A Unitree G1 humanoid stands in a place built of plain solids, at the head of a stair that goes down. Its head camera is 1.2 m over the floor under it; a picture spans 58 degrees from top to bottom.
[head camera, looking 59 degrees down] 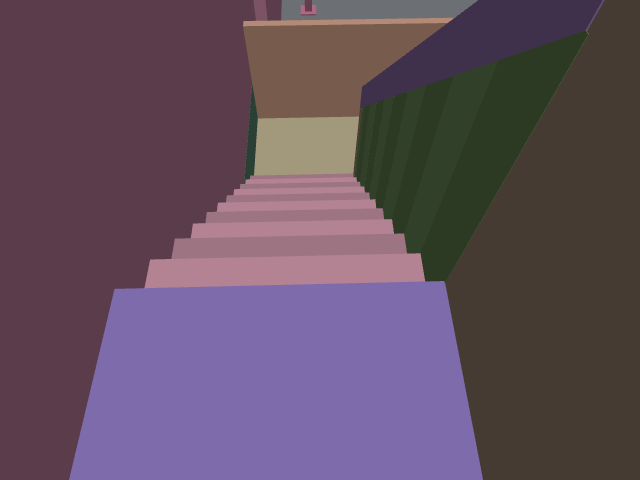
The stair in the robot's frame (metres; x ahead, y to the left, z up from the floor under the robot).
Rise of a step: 0.21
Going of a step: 0.21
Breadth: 1.00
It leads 2 degrees to the left of straight ahead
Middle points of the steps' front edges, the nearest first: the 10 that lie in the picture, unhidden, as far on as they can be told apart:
0.56 0.12 0.00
0.78 0.13 -0.21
0.99 0.13 -0.41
1.21 0.14 -0.62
1.42 0.14 -0.83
1.64 0.15 -1.04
1.85 0.15 -1.25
2.07 0.16 -1.45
2.28 0.16 -1.66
2.50 0.17 -1.87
